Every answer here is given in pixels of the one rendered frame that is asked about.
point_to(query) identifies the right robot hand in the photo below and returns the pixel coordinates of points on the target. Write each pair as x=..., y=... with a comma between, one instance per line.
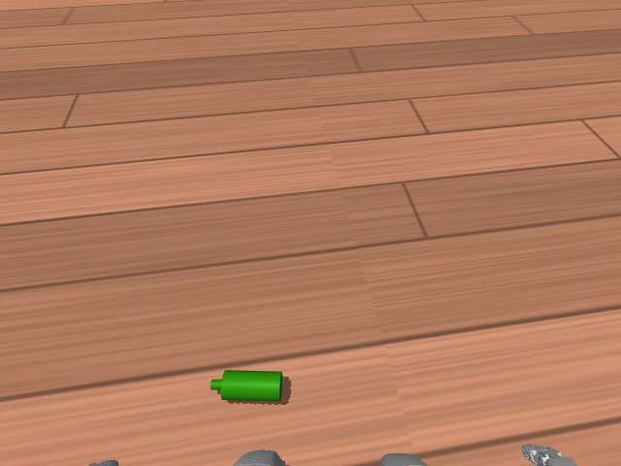
x=548, y=456

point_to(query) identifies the bottle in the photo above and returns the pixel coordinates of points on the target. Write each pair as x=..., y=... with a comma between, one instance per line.
x=249, y=385

